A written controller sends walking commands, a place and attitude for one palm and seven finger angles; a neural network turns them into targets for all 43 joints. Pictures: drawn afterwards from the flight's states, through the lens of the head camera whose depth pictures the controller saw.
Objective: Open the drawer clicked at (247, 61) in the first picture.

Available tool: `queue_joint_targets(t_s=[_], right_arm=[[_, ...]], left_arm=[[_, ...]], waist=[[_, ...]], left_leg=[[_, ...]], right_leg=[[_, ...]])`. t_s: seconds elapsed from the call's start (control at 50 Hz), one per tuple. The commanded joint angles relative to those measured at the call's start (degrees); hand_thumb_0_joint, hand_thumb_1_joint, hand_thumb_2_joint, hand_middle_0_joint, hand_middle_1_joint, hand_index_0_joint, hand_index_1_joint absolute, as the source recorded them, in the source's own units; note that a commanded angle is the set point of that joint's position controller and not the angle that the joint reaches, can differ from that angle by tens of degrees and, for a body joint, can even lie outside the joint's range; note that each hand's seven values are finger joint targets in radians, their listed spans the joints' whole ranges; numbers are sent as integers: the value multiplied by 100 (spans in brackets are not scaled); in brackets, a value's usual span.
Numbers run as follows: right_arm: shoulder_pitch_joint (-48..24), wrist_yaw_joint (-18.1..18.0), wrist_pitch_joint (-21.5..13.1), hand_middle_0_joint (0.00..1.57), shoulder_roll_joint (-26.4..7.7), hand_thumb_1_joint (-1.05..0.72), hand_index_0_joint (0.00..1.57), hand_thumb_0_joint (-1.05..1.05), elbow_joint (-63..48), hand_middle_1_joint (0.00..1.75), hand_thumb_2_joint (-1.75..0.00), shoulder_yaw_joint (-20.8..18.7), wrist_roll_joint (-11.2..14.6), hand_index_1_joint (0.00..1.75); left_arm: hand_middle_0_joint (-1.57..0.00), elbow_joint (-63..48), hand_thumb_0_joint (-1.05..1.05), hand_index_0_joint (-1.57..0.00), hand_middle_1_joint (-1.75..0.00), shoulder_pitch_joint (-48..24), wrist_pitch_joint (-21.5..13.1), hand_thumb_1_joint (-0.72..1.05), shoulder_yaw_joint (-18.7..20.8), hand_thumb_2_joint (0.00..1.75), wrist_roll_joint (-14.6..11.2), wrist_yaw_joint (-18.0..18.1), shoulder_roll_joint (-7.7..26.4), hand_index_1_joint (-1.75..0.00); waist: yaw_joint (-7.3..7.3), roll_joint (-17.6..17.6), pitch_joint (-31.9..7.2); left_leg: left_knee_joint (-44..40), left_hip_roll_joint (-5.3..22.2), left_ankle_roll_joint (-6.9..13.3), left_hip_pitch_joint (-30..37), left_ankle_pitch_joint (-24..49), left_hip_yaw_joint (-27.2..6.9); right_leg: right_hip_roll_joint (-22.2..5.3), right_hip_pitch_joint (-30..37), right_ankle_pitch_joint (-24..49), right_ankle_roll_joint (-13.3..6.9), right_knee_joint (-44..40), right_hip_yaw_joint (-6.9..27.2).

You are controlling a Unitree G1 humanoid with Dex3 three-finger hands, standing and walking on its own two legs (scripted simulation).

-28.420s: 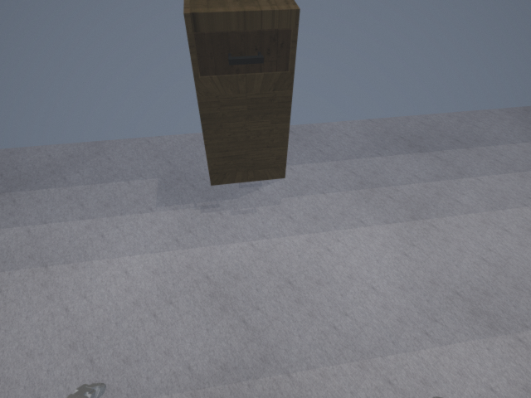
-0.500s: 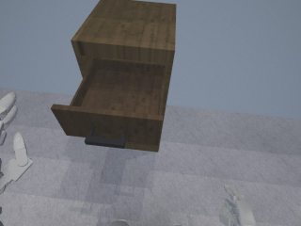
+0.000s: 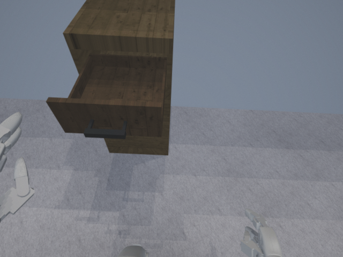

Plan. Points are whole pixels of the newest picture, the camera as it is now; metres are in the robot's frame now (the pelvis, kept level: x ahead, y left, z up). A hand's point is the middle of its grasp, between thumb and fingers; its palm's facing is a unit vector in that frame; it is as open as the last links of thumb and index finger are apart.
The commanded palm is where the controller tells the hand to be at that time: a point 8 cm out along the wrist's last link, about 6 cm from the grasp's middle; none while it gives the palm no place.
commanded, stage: stop stepping back and stand still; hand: left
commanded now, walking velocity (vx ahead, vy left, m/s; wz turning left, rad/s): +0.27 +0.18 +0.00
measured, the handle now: (106, 128) +0.50 +0.23 -0.07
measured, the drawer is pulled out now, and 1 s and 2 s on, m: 0.29 0.29 0.29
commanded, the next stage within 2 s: let the arm hang, fingers relaxed in 0.54 s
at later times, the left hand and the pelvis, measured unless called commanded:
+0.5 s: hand out of the picture +0.13 +0.25 +0.17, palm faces +0.44 -0.80 -0.41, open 7.4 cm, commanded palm +0.07 +0.29 +0.18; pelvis -0.05 +0.00 +0.00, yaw +2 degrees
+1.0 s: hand out of the picture -0.01 +0.20 -0.18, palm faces +0.10 -0.98 -0.19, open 6.9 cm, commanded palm none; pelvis -0.04 +0.02 +0.00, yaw +3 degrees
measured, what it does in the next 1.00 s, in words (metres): steps on the spot: left foot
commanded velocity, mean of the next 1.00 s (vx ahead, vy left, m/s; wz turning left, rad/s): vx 0.06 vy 0.00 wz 0.00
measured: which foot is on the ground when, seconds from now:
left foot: up 0.00-0.10, down 0.12-1.00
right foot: down 0.00-1.00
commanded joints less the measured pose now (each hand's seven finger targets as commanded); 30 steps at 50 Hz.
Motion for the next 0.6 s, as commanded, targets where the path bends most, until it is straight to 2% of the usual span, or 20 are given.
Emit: queue_joint_targets(t_s=[0.0,0.04,0.06,0.08,0.1,0.12,0.14,0.16,0.18,0.22,0.26,0.32,0.36,0.4,0.44,0.46,0.48,0.52,0.56,0.58], right_arm=[[-535,-217,-266,20,-693,-90,20,0,-958,30,-90,-274,-35,30],[-331,-213,-419,20,-762,-90,20,0,-861,30,-90,-306,-61,30],[-336,-226,-489,20,-835,-90,20,0,-867,30,-90,-344,-34,30],[-317,-223,-557,20,-929,-90,20,0,-908,30,-90,-379,-37,30],[-308,-211,-593,20,-1012,-90,20,0,-957,30,-90,-445,-17,30],[-235,-173,-605,20,-1107,-90,20,0,-1019,30,-90,-514,27,30],[-291,-168,-570,20,-940,-90,20,0,-920,30,-90,-448,-18,30],[-305,-153,-546,20,-913,-90,20,0,-928,30,-90,-416,-29,30],[-272,-154,-543,20,-908,-90,20,0,-904,30,-90,-407,-26,30],[-244,-169,-564,20,-982,-90,20,0,-865,30,-90,-423,-19,30],[-229,-197,-577,20,-1019,-90,20,0,-841,30,-90,-444,-24,30],[-223,-233,-570,20,-978,-90,20,0,-782,30,-90,-402,-32,30],[-196,-246,-537,20,-962,-90,20,0,-766,30,-90,-403,-40,30],[-217,-235,-515,20,-880,-90,20,0,-745,30,-90,-357,-60,30],[-189,-208,-485,20,-831,-90,20,0,-736,30,-90,-330,-71,30],[-227,-203,-486,20,-832,-90,20,0,-747,30,-90,-324,-79,30],[-240,-196,-488,20,-808,-90,20,0,-747,30,-90,-289,-96,30],[-274,-188,-482,20,-797,-90,20,0,-773,30,-90,-273,-97,30],[-337,-185,-485,20,-820,-90,20,0,-810,30,-90,-275,-102,30],[-329,-185,-483,20,-792,-90,20,0,-807,30,-90,-248,-100,30]], left_arm=[[-20,-650,0,-20,-30,115,-197,90,773,90,112,310,778,-30],[-20,-690,0,-20,-30,83,-206,90,635,90,167,328,737,-30],[-20,-745,0,-20,-30,55,-189,90,520,90,153,315,728,-30],[-20,-957,0,-20,-30,-93,-231,90,479,90,142,293,765,-30],[-20,-1012,0,-20,-30,-75,-247,90,512,90,145,266,860,-30],[-20,-1035,0,-20,-30,0,-233,90,507,90,139,214,899,-30],[-20,-1036,0,-20,-30,89,-269,90,708,90,190,273,998,-30],[-20,-1213,0,-20,-30,52,-288,90,709,90,198,275,980,-30],[-20,-1201,0,-20,-30,47,-317,90,660,90,195,285,933,-30],[-20,-1035,0,-20,-30,40,-310,90,635,90,147,308,846,-30],[-20,-978,0,-20,-30,-172,-289,90,630,90,136,331,853,-30],[-20,-594,0,-20,-30,-443,-242,90,486,90,174,343,675,-30],[-20,-507,0,-20,-30,-584,-180,90,474,90,168,336,706,-30],[-20,-460,0,-20,-30,-704,-156,90,421,90,158,317,684,-30],[-20,-577,0,-20,-30,-742,-134,90,395,90,153,310,697,-30],[-20,-669,0,-20,-30,-786,-124,90,427,90,151,317,757,-30],[-20,-748,0,-20,-30,-765,-140,90,383,90,156,313,705,-30],[-20,-735,0,-20,-30,-598,-145,90,387,90,148,310,670,-30],[-20,-860,0,-20,-30,-581,-173,90,462,90,164,316,742,-30],[-20,-798,0,-20,-30,-505,-193,90,497,90,162,322,746,-30]], waist=[[-28,-657,-737],[-62,-435,-756],[-45,-255,-651],[-5,170,-639],[57,377,-698],[91,414,-768],[48,1051,-812],[65,1450,-764],[45,1172,-640],[25,671,-403],[4,666,-207],[-33,676,44],[-57,144,58],[-73,-120,-27],[-68,-270,-124],[-62,-214,-135],[-61,-102,-209],[-12,159,-243],[-1,601,-229],[7,541,-255]], left_leg=[[-1426,133,176,849,-218,-13],[-2898,21,282,1456,366,223],[-3460,187,330,1657,798,223],[-3744,423,395,1720,1212,80],[-3728,669,441,1810,1602,-97],[-3635,810,428,1911,1853,-154],[-3515,816,491,1905,1915,-310],[-3561,822,470,1791,1717,-421],[-3591,896,489,1500,1293,-556],[-3677,896,544,952,217,-616],[-3698,840,569,792,-600,-573],[-3527,719,594,585,-1341,-521],[-3098,552,545,718,-1031,-382],[-2632,356,499,944,-722,-156],[-2456,234,455,1135,-420,-2],[-2496,226,426,1283,-263,27],[-2726,265,434,1351,-79,-16],[-3069,427,452,1403,143,-194],[-3300,591,458,1378,411,-357],[-3408,665,463,1245,582,-503]], right_leg=[[-1575,357,1560,-469,-1129,1146],[-1392,627,1328,-243,-1050,1071],[-1233,825,1602,-128,-836,905],[-989,1044,1754,31,-573,741],[-762,1114,1719,175,-424,624],[-641,1067,1456,216,-335,571],[-541,889,1326,217,-232,291],[-462,780,985,198,-148,181],[-362,782,669,206,-149,77],[-281,817,176,192,-225,108],[-253,554,-416,130,-334,292],[-242,222,-1014,63,-576,581],[-393,7,-1239,-42,-892,942],[-667,-184,-1485,-144,-1273,1326],[-874,-148,-1434,-230,-1445,1459],[-890,-186,-1227,-241,-1437,1407],[-853,-10,-843,-213,-1287,1215],[-628,167,-370,-65,-1037,906],[-412,304,191,30,-748,630],[-335,513,509,76,-603,466]])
